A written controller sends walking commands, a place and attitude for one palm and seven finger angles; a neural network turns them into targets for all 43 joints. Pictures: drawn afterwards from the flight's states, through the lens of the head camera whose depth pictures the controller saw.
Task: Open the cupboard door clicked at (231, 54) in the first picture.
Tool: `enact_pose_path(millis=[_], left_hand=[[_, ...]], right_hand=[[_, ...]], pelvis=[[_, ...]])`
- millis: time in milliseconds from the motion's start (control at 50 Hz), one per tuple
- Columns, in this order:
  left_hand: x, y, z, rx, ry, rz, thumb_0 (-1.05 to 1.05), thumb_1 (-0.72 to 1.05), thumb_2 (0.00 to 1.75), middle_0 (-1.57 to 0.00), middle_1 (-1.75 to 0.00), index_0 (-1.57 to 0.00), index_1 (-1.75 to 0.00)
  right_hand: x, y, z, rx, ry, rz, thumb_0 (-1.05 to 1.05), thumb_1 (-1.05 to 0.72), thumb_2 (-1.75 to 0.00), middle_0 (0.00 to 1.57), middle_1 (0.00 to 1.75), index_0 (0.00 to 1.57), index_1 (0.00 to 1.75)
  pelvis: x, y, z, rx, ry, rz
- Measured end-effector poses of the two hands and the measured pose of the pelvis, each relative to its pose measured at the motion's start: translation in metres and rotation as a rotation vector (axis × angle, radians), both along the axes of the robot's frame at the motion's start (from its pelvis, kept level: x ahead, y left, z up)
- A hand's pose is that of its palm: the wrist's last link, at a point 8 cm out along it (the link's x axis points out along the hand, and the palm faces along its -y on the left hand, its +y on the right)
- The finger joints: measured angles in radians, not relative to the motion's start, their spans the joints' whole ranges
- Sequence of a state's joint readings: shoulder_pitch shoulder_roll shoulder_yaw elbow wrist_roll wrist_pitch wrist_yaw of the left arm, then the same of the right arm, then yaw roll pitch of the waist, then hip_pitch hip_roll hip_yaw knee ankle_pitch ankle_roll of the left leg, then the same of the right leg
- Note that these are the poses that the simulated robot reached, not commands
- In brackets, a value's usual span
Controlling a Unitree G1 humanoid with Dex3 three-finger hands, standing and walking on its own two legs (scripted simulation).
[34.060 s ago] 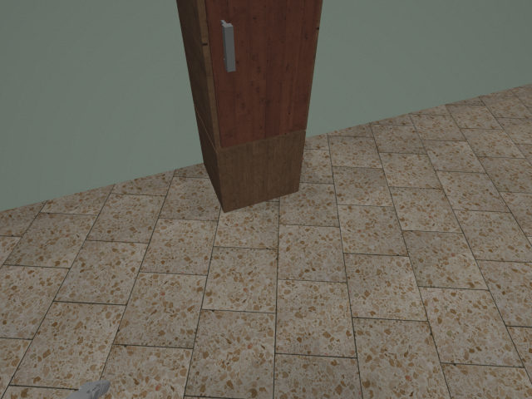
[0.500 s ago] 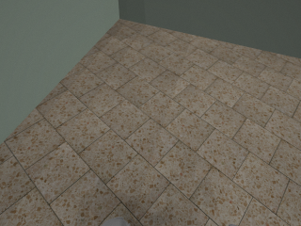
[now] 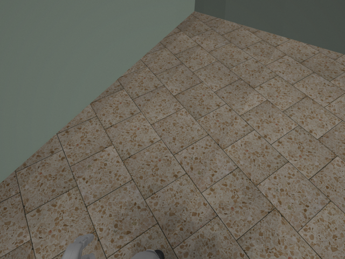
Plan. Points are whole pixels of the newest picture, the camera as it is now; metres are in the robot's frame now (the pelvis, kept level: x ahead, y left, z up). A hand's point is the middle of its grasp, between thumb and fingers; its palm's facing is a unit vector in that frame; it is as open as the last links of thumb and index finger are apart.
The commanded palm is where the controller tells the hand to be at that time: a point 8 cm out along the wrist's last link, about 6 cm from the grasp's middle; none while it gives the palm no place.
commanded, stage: turn to face it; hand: left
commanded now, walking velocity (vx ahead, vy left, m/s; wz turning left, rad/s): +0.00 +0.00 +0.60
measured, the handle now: out of the picture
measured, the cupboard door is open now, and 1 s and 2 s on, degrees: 46 46 46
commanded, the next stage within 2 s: none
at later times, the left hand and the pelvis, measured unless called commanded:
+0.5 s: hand out of the picture -0.06 +0.21 -0.19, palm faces +0.38 -0.89 -0.25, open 7.3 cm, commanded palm none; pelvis +0.00 +0.00 -0.01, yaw +20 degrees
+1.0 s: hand out of the picture +0.02 +0.21 -0.14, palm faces +0.55 -0.79 -0.29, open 7.4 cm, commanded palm none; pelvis +0.03 -0.03 +0.00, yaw +36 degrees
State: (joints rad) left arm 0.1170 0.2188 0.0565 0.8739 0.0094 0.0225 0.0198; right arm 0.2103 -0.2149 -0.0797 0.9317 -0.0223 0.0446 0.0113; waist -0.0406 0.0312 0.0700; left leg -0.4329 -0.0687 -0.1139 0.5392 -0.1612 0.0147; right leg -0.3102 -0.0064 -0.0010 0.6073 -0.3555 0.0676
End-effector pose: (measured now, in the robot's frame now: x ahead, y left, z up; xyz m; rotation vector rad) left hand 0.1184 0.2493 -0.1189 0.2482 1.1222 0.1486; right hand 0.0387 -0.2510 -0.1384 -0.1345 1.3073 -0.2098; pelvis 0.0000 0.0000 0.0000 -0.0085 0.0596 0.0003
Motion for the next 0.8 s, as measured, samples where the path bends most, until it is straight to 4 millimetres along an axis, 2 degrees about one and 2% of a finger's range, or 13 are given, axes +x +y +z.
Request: enact_pose_path(millis=[40, 120, 240, 340, 440, 480, 540, 620, 700, 800], left_hand=[[-0.012, -0.008, 0.002, 0.016, -0.003, 0.025, 0.01, 0.91, 0.9, -0.2, -0.3, -0.2, -0.3], [-0.045, -0.022, 0.011, 0.02, 0.037, 0.096, 0.01, 0.91, 0.9, -0.2, -0.3, -0.21, -0.3], [-0.089, -0.035, 0.009, -0.007, 0.089, 0.211, 0.01, 0.91, 0.9, -0.2, -0.3, -0.21, -0.3], [-0.133, -0.03, -0.001, -0.027, 0.132, 0.322, 0.01, 0.91, 0.9, -0.2, -0.3, -0.21, -0.3], [-0.181, -0.013, -0.023, -0.058, 0.195, 0.427, 0.01, 0.91, 0.9, -0.2, -0.3, -0.21, -0.3], [-0.195, -0.003, -0.034, -0.069, 0.221, 0.461, 0.01, 0.91, 0.9, -0.2, -0.3, -0.21, -0.3], [-0.199, 0.01, -0.033, -0.064, 0.223, 0.497, 0.01, 0.91, 0.9, -0.2, -0.3, -0.21, -0.3], [-0.183, 0.025, -0.021, -0.06, 0.14, 0.518, 0.01, 0.91, 0.9, -0.2, -0.3, -0.2, -0.3], [-0.165, 0.033, -0.009, -0.049, 0.058, 0.528, 0.01, 0.91, 0.9, -0.2, -0.3, -0.2, -0.3], [-0.148, 0.031, -0.001, -0.034, 0.009, 0.544, 0.01, 0.91, 0.9, -0.2, -0.3, -0.2, -0.3]], right_hand=[[0.006, -0.013, -0.007, 0.006, 0.005, 0.015, 0.0, -0.91, -0.9, 0.2, 0.3, 0.2, 0.3], [0.027, -0.028, -0.002, 0.009, 0.008, 0.076, 0.0, -0.91, -0.9, 0.2, 0.3, 0.2, 0.3], [0.069, -0.031, 0.006, 0.006, -0.005, 0.188, 0.0, -0.91, -0.9, 0.19, 0.3, 0.2, 0.3], [0.118, -0.008, 0.009, -0.005, -0.046, 0.32, 0.0, -0.91, -0.9, 0.19, 0.3, 0.19, 0.3], [0.17, 0.038, 0.015, -0.021, -0.156, 0.45, 0.0, -0.91, -0.9, 0.19, 0.3, 0.19, 0.3], [0.184, 0.055, 0.018, -0.027, -0.213, 0.488, 0.0, -0.91, -0.9, 0.19, 0.3, 0.2, 0.3], [0.186, 0.072, 0.027, -0.033, -0.24, 0.528, 0.0, -0.91, -0.9, 0.2, 0.3, 0.2, 0.3], [0.175, 0.081, 0.035, -0.041, -0.206, 0.557, 0.0, -0.91, -0.9, 0.2, 0.3, 0.2, 0.3], [0.161, 0.081, 0.034, -0.033, -0.151, 0.572, 0.0, -0.91, -0.9, 0.2, 0.3, 0.2, 0.3], [0.145, 0.071, 0.026, -0.02, -0.076, 0.575, 0.0, -0.91, -0.9, 0.2, 0.3, 0.2, 0.3]], pelvis=[[-0.001, -0.009, -0.002, 0.007, -0.008, 0.023], [0.002, -0.02, 0.006, 0.037, -0.031, 0.087], [0.007, -0.029, 0.011, 0.067, -0.046, 0.183], [0.008, -0.023, 0.007, 0.063, -0.054, 0.259], [0.008, -0.005, -0.006, 0.045, -0.054, 0.327], [0.006, 0.003, -0.013, 0.044, -0.057, 0.35], [0.002, 0.009, -0.008, 0.027, -0.066, 0.374], [0.0, 0.013, 0.003, 0.007, -0.066, 0.414], [0.001, 0.013, 0.009, -0.004, -0.058, 0.454], [0.007, 0.006, 0.011, -0.005, -0.043, 0.506]])
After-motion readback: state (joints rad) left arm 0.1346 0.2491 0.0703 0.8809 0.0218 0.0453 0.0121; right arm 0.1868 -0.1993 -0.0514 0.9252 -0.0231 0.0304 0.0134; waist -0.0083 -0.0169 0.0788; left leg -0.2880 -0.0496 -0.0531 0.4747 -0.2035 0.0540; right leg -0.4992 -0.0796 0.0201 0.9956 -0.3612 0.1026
